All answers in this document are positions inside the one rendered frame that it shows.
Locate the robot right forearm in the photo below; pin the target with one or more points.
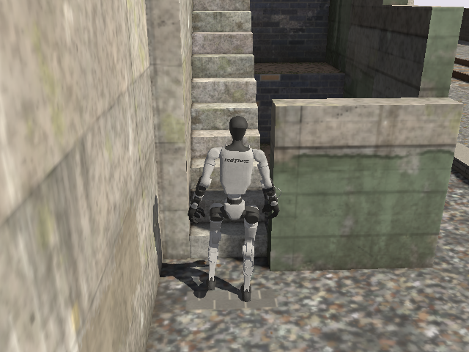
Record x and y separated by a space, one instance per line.
271 194

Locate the robot left forearm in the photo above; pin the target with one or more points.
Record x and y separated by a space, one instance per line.
198 194

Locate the robot right thigh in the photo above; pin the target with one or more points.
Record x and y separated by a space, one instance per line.
250 223

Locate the robot left thigh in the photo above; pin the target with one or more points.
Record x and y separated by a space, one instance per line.
216 218

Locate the robot right hand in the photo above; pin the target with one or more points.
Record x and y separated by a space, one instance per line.
269 208

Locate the robot thigh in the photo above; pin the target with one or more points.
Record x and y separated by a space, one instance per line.
250 223
216 218

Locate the robot left hand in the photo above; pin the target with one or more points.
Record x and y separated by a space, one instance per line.
193 212

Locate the right robot upper arm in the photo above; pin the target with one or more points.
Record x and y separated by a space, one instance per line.
263 167

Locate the left robot upper arm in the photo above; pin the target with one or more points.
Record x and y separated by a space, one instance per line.
213 153

